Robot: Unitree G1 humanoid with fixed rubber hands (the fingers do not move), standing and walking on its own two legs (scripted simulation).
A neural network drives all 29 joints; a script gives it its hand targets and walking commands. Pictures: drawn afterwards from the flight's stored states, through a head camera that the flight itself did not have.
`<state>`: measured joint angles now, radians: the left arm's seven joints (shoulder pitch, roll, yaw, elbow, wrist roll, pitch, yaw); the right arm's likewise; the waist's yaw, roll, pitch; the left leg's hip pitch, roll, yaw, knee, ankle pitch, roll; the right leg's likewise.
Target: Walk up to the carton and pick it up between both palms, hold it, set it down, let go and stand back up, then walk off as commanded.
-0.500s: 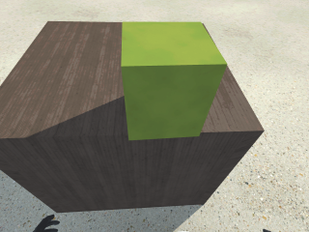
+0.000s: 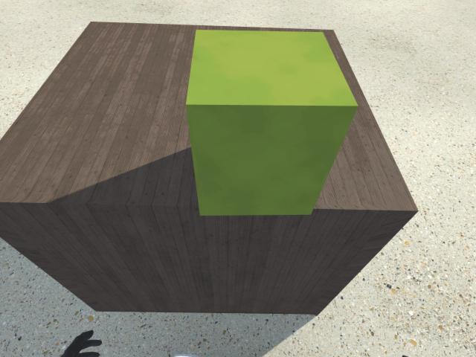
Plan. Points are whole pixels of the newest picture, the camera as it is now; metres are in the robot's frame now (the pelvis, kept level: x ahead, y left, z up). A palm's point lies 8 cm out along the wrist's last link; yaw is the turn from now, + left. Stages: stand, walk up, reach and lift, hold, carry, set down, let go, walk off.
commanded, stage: walk up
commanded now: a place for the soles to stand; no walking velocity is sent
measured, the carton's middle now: (257, 129) +0.46 -0.01 +0.14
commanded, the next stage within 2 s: reach and lift in 1.22 s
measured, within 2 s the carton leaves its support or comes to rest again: neither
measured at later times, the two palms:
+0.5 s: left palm out of the picture +0.10 +0.30 -0.10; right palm out of the picture +0.12 -0.30 -0.09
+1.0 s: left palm out of the picture +0.08 +0.28 -0.11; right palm out of the picture +0.07 -0.31 -0.09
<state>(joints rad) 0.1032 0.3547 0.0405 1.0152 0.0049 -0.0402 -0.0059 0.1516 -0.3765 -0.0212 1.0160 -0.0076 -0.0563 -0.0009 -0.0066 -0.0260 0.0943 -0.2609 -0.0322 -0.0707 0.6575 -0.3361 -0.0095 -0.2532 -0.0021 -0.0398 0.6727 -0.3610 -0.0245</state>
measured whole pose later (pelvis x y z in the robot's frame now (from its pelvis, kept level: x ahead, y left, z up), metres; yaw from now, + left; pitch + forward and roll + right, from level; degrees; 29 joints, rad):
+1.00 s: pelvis -0.01 -0.01 +0.01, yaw +1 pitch -3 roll +0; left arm 0.04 0.35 0.06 1.07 0.01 0.03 -0.03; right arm 0.12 -0.35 -0.01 1.07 -0.02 -0.03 -0.02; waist 0.01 -0.03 0.11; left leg -0.22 0.00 -0.09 0.50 -0.23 -0.03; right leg -0.20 0.02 -0.07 0.49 -0.25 -0.04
